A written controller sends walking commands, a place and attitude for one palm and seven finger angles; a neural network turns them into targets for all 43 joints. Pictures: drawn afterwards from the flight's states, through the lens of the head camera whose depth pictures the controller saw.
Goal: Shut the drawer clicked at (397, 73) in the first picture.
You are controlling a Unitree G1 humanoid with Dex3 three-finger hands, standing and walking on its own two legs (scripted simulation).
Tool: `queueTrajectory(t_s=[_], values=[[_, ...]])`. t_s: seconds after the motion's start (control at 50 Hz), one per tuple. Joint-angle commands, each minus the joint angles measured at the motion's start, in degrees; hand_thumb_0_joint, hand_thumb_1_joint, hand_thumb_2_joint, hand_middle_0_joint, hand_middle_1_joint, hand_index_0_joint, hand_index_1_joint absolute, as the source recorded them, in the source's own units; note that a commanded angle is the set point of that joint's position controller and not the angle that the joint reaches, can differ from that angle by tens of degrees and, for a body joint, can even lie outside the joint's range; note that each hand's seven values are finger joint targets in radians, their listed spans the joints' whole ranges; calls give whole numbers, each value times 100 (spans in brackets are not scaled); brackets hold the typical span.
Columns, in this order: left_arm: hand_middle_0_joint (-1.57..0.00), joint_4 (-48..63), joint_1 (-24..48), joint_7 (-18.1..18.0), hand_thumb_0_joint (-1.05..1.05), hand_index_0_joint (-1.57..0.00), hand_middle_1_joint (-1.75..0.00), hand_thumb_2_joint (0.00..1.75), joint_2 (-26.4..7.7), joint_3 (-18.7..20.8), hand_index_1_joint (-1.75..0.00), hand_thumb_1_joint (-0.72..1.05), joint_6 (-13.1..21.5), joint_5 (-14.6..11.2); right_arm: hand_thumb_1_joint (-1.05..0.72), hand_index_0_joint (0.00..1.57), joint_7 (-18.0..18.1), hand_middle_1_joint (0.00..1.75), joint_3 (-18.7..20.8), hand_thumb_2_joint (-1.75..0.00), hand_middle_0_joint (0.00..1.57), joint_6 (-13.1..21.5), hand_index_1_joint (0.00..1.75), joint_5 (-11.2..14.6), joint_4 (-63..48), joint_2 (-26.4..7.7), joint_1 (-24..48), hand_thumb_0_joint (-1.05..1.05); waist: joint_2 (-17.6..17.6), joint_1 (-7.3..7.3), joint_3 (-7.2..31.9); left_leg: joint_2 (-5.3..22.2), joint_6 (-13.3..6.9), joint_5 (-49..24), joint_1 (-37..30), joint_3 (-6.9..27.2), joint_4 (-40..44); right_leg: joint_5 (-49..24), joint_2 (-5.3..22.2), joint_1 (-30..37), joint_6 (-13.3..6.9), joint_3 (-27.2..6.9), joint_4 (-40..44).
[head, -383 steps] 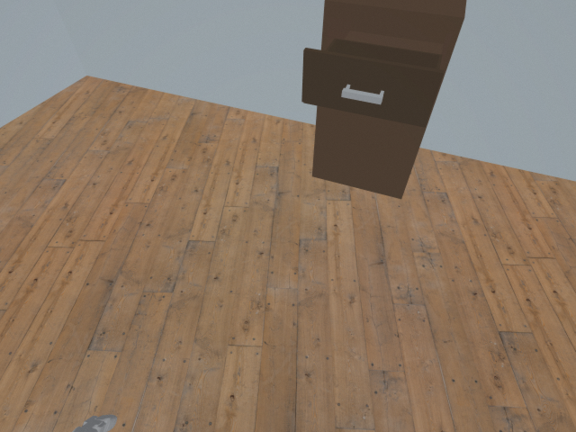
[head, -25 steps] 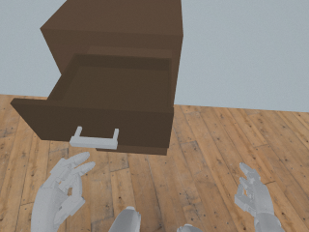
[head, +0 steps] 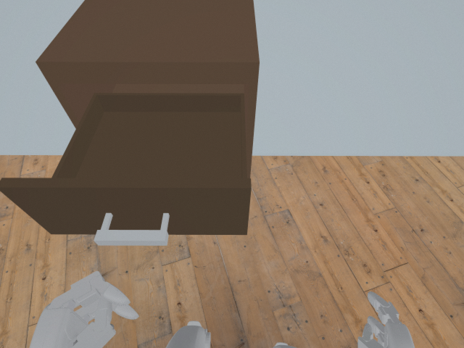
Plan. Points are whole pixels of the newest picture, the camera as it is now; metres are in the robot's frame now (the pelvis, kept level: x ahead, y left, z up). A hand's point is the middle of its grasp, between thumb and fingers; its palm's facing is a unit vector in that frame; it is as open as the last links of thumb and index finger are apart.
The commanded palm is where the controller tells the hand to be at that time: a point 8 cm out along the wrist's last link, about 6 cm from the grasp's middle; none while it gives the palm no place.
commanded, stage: raise the hand and make a fist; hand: left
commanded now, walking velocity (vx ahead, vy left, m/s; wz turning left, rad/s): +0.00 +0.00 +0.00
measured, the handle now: (134, 227) +0.33 +0.20 +0.00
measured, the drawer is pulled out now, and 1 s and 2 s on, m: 0.28 0.28 0.28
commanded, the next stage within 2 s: bring the fist close to the handle in 0.98 s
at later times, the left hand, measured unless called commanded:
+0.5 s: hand (110, 341) +0.13 +0.16 +0.09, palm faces +0.04 -1.00 +0.02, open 3.2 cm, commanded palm +0.09 +0.21 +0.09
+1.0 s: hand (117, 337) +0.14 +0.15 +0.10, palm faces +0.05 -1.00 -0.01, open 3.3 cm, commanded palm +0.09 +0.20 +0.10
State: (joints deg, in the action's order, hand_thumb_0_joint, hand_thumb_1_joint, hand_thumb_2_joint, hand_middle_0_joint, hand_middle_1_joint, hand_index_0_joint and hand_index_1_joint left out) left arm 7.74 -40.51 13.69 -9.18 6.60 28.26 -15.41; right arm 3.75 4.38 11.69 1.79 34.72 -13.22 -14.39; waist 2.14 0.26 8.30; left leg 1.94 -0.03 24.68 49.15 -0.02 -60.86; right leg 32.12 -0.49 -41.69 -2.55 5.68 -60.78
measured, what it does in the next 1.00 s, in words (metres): stands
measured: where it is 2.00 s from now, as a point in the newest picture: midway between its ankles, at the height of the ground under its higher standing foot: outside the picture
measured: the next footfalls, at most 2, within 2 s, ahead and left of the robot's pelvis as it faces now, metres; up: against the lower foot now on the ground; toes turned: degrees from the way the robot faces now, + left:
none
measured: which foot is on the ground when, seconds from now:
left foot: down 0.00-1.00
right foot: down 0.00-1.00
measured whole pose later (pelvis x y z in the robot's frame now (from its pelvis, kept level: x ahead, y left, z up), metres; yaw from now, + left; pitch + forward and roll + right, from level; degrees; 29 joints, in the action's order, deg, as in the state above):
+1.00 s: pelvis +0.00 +0.02 +0.00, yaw +0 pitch +11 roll -3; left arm 27.1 -50.2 2.6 -8.8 -5.0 20.0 -8.4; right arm 1.2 0.2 4.4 2.4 22.4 -11.4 -15.1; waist 3.4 -0.3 10.2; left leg 1.6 -1.5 26.2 48.1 0.1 -63.3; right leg 32.7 -0.2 -39.6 -1.3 5.7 -61.4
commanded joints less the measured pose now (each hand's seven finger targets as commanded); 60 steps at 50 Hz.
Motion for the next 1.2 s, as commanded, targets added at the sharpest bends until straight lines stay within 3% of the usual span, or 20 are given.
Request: queueTrajectory(t_s=[0.0, 0.12, 0.18, 0.22, 0.26, 0.32, 0.4, 0.52, 0.54, 0.62, 0.64, 0.72, 0.76, 0.78, 0.86, 0.92, 0.94, 1.02, 1.14, 1.18], values=[[-114, 1504, -365, -161, 0, -114, -132, 90, -376, 7, -132, 90, 586, -11, -90, 20, -54, 30, 93, -90, 20, 428, 30, 3, -1216, -487, 714, 0, -76, -67, 871, -138, -243, -1171, -1030, 167, 566, -1527, 8, 33, 176, -322, 881], [-126, 2008, -674, -426, 0, -126, -145, 90, -423, -254, -145, 90, 122, 251, -90, 20, -106, 30, 26, -90, 20, 181, 30, 35, -1583, -518, 723, 0, 36, -106, 849, -83, -251, -886, -1149, 258, 783, -1129, -76, -38, 125, -134, 865], [-132, 2360, -566, -580, 0, -132, -151, 90, -227, -603, -151, 90, -117, 332, -90, 20, -132, 30, -66, -90, 20, 55, 30, 37, -1812, -508, 670, 0, -4, -30, 708, -59, -242, -620, -1213, 334, 909, -853, -99, -117, 124, -30, 893], [-136, 2410, -708, -713, 0, -136, -156, 90, -274, -612, -156, 90, -275, 439, -90, 20, -141, 30, -82, -90, 20, -38, 30, 36, -1877, -493, 681, 0, -32, -62, 684, -34, -243, -615, -1264, 374, 950, -835, -126, -108, 117, -21, 916], [-140, 2608, -892, -773, 0, -140, -160, 90, -86, -883, -160, 90, -390, 495, -90, 20, -197, 30, -129, -90, 20, -111, 30, 35, -2027, -457, 666, 0, 42, -57, 649, -36, -227, -601, -1303, 377, 994, -816, -121, -103, 117, 33, 895], [-140, 2728, -920, -896, 0, -140, -160, 90, -242, -870, -160, 90, -538, 624, -90, 20, -218, 30, -168, -90, 20, -234, 30, 36, -2119, -455, 701, 0, 57, -63, 416, -21, -221, -322, -1196, 427, 1064, -576, -141, -160, 104, 25, 934], [-140, 3031, -942, -992, 0, -140, -160, 90, -120, -1112, -160, 90, -554, 665, -90, 20, -254, 30, -231, -90, 20, -302, 30, 32, -2286, -449, 626, 0, 52, -25, 333, -30, -205, -1, -1154, 476, 1112, -313, -144, -243, 97, 51, 902], [-140, 3330, -1353, -1123, 0, -140, -160, 90, -198, -1124, -160, 90, -605, 729, -90, 20, -280, 30, -212, -90, 20, -336, 30, 69, -2404, -422, 602, 0, 86, -113, 401, -45, -207, -106, -1144, 419, 1108, -352, -150, -74, 80, 10, 940], [-140, 3433, -1376, -1122, 0, -140, -160, 90, -53, -1295, -160, 90, -601, 713, -90, 20, -296, 30, -235, -90, 20, -320, 30, 62, -2443, -417, 588, 0, 100, -66, 389, -61, -216, -101, -1151, 416, 1109, -348, -129, -64, 88, 23, 942], [-140, 3256, -1593, -1183, 0, -140, -160, 90, -208, -1103, -160, 90, -606, 759, -90, 20, -279, 30, -170, -90, 20, -352, 30, 78, -2395, -413, 612, 0, -180, -111, 289, -65, -215, -74, -989, 390, 1074, -308, -147, -52, 91, -9, 988], [-140, 3274, -1613, -1163, 0, -140, -160, 90, -79, -1243, -160, 90, -597, 751, -90, 20, -281, 30, -189, -90, 20, -354, 30, 67, -2441, -413, 603, 0, -215, -73, 253, -86, -225, -30, -949, 374, 1066, -266, -125, -56, 102, -6, 980], [-140, 3211, -1494, -1197, 0, -140, -160, 90, -280, -1002, -160, 90, -494, 729, -90, 20, -237, 30, -166, -90, 20, -366, 30, 68, -2379, -419, 586, 0, -201, -90, 200, -99, -230, 56, -848, 333, 991, -150, -132, -101, 103, -98, 1051], [-140, 3345, -1308, -1162, 0, -140, -160, 90, -179, -1134, -160, 90, -409, 685, -90, 20, -236, 30, -184, -90, 20, -341, 30, 73, -2416, -432, 538, 0, -97, -24, 285, -106, -239, 104, -910, 321, 971, -109, -122, -156, 108, -98, 1028], [-140, 3304, -1372, -1167, 0, -140, -160, 90, -223, -1043, -160, 90, -392, 653, -90, 20, -232, 30, -172, -90, 20, -332, 30, 79, -2392, -420, 527, 0, -112, -67, 335, -106, -238, 70, -908, 317, 967, -122, -125, -115, 102, -106, 1031], [-140, 3322, -1329, -1155, 0, -140, -160, 90, -146, -1169, -160, 90, -388, 648, -90, 20, -239, 30, -185, -90, 20, -287, 30, 85, -2377, -419, 502, 0, 4, -28, 417, -114, -257, -167, -1006, 281, 910, -386, -108, -40, 112, -143, 1052], [-140, 2996, -1560, -1136, 0, -140, -160, 90, -358, -824, -160, 90, -488, 649, -90, 20, -209, 30, -138, -90, 20, -358, 30, 89, -2278, -395, 558, 0, -301, -101, 405, -113, -254, -349, -924, 252, 871, -617, -114, 117, 128, -186, 1106], [-140, 2995, -1541, -1085, 0, -140, -160, 90, -252, -918, -160, 90, -501, 634, -90, 20, -206, 30, -148, -90, 20, -375, 30, 97, -2303, -394, 544, 0, -291, -52, 340, -115, -257, -376, -950, 222, 866, -677, -100, 100, 142, -190, 1121], [-140, 3046, -1537, -1016, 0, -140, -160, 90, -367, -720, -160, 90, -469, 535, -90, 20, -184, 30, -137, -90, 20, -371, 30, 102, -2240, -369, 577, 0, -161, -126, 458, -137, -265, -651, -1014, 190, 820, -1012, -86, 274, 140, -252, 1145], [-140, 2500, -1227, -768, 0, -140, -160, 90, -298, -627, -160, 90, -249, 413, -90, 20, -159, 30, -117, -90, 20, -339, 30, 70, -2055, -403, 608, 0, -348, 14, 222, -168, -263, -678, -776, 195, 603, -1149, -54, 85, 187, -349, 1143], [-140, 2432, -1049, -670, 0, -140, -160, 90, -322, -592, -160, 90, -93, 360, -90, 20, -154, 30, -109, -90, 20, -295, 30, 57, -2010, -421, 590, 0, -348, 32, 371, -170, -269, -698, -731, 200, 480, -1187, -36, 20, 196, -410, 1089]])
